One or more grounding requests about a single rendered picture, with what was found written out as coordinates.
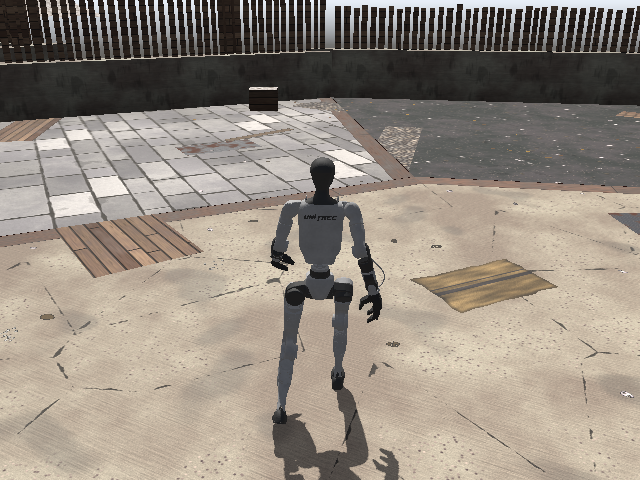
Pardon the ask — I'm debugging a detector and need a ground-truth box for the robot left forearm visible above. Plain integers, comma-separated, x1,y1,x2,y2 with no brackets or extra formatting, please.
270,237,284,262

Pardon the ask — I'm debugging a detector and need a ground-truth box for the robot left upper arm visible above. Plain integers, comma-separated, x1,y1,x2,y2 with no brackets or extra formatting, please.
273,200,301,253

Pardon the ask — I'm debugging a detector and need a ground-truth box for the robot left thigh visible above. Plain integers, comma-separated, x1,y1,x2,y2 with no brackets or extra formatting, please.
282,280,306,360

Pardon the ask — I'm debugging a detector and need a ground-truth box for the robot right forearm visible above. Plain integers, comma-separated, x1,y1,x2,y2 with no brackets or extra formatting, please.
358,243,380,296

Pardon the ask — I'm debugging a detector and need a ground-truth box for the robot right hand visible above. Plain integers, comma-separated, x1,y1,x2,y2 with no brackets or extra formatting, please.
359,293,382,323

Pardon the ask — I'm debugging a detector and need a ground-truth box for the robot left hand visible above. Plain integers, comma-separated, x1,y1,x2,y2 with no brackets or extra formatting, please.
271,253,295,271

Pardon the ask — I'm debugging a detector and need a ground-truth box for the robot left shin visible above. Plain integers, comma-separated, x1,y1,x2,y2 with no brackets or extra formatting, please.
276,342,294,412

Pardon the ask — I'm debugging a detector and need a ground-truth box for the robot right upper arm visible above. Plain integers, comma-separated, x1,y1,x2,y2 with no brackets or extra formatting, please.
342,201,368,259

